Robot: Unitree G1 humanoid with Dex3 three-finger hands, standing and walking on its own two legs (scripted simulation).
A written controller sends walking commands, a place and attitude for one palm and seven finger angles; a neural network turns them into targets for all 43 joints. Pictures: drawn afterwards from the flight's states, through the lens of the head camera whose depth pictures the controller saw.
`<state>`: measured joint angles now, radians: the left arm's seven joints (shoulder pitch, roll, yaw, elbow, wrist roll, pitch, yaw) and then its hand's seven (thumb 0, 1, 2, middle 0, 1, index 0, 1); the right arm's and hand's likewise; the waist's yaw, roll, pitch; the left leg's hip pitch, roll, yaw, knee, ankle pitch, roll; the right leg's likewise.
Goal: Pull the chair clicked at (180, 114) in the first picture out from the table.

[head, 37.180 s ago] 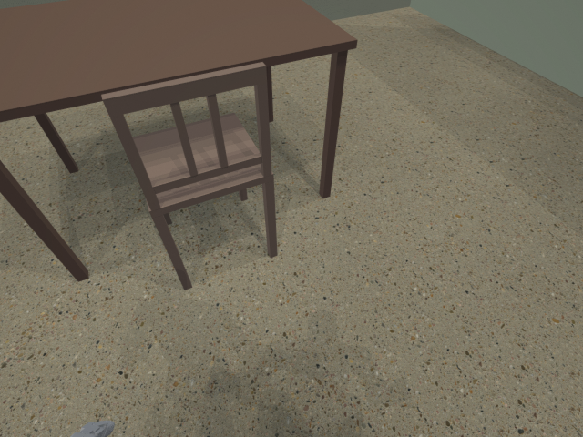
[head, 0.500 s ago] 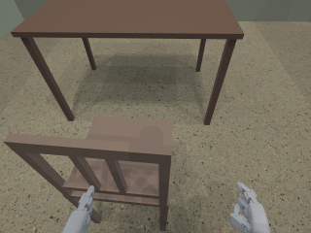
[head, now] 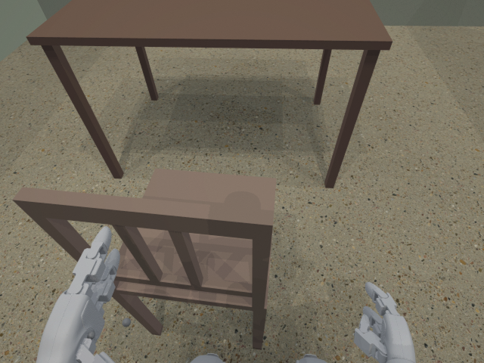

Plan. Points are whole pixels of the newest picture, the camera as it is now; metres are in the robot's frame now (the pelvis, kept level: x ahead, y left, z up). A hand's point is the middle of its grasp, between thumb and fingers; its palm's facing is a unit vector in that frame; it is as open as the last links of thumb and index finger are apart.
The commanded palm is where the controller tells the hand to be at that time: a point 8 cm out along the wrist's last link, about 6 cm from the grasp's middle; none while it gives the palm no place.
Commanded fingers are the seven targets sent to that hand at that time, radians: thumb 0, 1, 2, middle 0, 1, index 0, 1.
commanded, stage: draw the hand back to the body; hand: left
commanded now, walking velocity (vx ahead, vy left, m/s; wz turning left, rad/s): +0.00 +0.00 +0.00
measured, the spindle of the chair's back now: (141, 252) +0.31 +0.22 -0.03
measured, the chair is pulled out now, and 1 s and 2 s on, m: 0.53 0.53 0.53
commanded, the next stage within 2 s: step back with the hand held close in 1.16 s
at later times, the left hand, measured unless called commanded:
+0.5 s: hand (42, 270) +0.19 +0.24 +0.17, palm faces +0.38 -0.82 -0.44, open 13.4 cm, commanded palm +0.15 +0.28 +0.20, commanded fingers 0.00 0.43 0.67 -0.14 -0.20 -0.14 -0.20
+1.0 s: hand (11, 213) +0.23 +0.26 +0.22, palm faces +0.47 -0.76 -0.45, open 7.7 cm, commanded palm +0.18 +0.30 +0.25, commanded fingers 0.00 0.90 0.90 -0.20 -0.30 -0.20 -0.30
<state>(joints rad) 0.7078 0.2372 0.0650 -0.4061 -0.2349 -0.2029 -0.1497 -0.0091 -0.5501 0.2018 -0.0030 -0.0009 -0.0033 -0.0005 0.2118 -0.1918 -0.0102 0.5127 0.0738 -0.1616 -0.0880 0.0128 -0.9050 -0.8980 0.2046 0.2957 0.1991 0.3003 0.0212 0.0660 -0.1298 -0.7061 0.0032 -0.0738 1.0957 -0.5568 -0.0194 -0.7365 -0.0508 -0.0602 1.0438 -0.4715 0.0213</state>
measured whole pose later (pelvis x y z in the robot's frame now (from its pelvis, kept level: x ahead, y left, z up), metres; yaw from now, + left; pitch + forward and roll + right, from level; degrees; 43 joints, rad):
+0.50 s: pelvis +0.02 +0.00 +0.06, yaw +0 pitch -2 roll -1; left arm 0.60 0.33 0.19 -0.42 -0.04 0.01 0.17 0.00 0.08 0.51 -0.09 -0.13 -0.10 -0.13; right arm 0.20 -0.23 0.03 0.63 0.03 -0.15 -0.12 0.01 -0.90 -0.90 0.20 0.30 0.20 0.30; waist 0.06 0.09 -0.02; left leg -0.21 0.01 -0.07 0.63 -0.38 -0.02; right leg -0.24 -0.04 -0.07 0.60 -0.31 0.02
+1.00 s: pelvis +0.04 -0.01 +0.07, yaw -1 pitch -3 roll -1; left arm 0.48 0.35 0.33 -0.40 -0.05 -0.01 0.15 0.01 0.84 0.88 -0.20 -0.29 -0.20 -0.29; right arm 0.17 -0.24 0.00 0.69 0.02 -0.11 -0.09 0.01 -0.91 -0.90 0.20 0.30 0.20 0.30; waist 0.07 0.10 0.02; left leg -0.09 0.02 -0.04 0.48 -0.33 -0.02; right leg -0.14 -0.03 -0.05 0.47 -0.27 0.02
